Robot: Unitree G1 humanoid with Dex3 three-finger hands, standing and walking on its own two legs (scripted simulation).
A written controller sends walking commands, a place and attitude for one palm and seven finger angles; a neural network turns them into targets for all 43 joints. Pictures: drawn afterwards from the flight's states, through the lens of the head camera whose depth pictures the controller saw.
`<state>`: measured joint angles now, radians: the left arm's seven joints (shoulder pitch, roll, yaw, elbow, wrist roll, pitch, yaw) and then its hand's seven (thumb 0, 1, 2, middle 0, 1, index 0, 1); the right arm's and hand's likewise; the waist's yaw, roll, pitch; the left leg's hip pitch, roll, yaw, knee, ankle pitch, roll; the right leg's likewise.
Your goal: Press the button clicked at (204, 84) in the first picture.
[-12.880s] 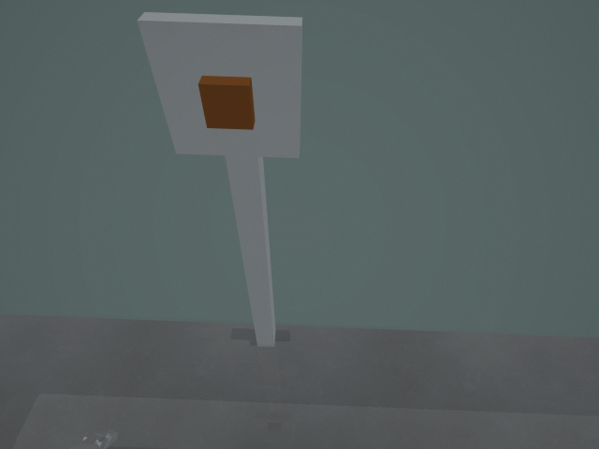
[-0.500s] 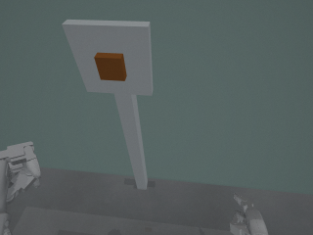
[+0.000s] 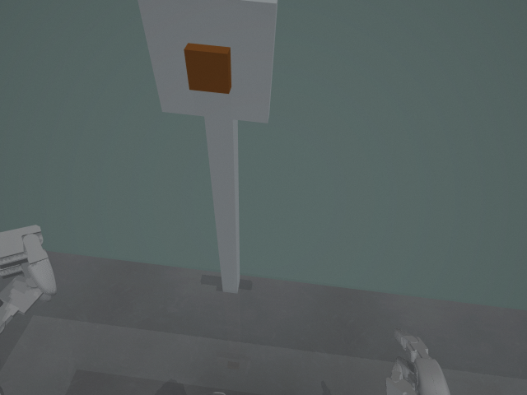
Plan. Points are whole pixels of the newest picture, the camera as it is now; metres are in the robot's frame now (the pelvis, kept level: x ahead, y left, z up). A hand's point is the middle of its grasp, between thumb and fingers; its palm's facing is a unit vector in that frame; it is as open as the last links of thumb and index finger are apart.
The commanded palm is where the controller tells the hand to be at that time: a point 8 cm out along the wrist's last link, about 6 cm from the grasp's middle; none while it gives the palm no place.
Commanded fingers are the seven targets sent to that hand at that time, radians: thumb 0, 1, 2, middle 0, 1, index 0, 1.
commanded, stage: step back with the hand held close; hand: left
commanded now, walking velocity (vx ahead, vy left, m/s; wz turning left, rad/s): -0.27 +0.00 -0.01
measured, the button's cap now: (209, 68) +0.57 +0.14 +0.21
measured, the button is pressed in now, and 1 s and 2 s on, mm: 0 0 0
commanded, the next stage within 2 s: stop stepping back and stand still in 0.56 s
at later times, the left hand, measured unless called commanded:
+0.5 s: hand out of the picture +0.11 +0.26 +0.20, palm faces +0.45 -0.81 -0.38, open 3.1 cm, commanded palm +0.05 +0.28 +0.19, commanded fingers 0.00 0.90 0.90 -1.30 -1.50 -1.30 -1.50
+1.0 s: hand out of the picture +0.02 +0.21 +0.19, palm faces +0.29 -0.85 -0.44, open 3.1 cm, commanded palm -0.03 +0.26 +0.19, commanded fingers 0.00 0.90 0.90 -1.30 -1.50 -1.30 -1.50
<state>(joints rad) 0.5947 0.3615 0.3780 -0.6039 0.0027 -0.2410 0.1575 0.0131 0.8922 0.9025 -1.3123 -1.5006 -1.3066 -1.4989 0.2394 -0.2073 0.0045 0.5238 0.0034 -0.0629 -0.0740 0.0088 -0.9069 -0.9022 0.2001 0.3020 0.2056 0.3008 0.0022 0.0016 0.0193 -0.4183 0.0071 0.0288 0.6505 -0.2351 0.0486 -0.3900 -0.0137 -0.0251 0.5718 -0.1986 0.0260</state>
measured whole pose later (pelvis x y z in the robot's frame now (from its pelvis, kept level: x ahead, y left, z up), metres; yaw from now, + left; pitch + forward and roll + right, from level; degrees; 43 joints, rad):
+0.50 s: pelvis -0.08 +0.00 +0.01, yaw +1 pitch +0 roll -5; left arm 0.57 0.39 0.42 -0.63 -0.03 -0.28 0.17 0.01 0.89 0.90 -1.32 -1.50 -1.31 -1.50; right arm 0.21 -0.15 -0.02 0.62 -0.02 -0.13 -0.03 0.01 -0.91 -0.90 0.20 0.30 0.21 0.30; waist 0.00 0.01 0.01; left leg -0.47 0.07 0.01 0.55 -0.09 0.04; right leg -0.45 0.08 0.01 1.10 -0.49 0.02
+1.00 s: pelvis -0.18 -0.01 +0.01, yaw -4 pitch +0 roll -1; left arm 0.65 0.41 0.38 -0.61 -0.03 -0.21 0.15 0.02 0.89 0.90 -1.31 -1.50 -1.31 -1.50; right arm 0.27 -0.19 0.01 0.59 -0.01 -0.13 -0.07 0.01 -0.91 -0.90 0.20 0.30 0.20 0.30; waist -0.05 -0.05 -0.03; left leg -0.34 -0.02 0.02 0.44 -0.11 0.04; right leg -0.19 0.01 -0.04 0.51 -0.41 -0.02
